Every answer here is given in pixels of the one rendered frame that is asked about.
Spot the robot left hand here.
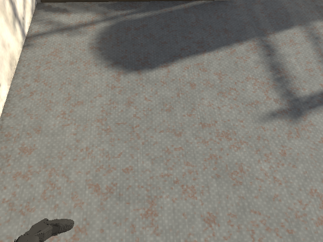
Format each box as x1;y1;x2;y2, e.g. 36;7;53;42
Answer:
14;218;74;242

